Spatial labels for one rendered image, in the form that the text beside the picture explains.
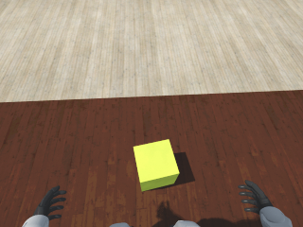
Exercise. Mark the left robot hand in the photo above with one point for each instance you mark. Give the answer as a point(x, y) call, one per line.
point(44, 206)

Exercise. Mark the right robot forearm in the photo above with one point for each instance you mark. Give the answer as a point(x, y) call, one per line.
point(273, 217)

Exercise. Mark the left robot forearm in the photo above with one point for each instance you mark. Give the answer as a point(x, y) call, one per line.
point(37, 221)

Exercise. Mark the right robot hand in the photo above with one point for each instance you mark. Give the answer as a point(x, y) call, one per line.
point(260, 200)

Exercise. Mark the carton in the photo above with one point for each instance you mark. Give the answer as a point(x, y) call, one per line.
point(156, 165)

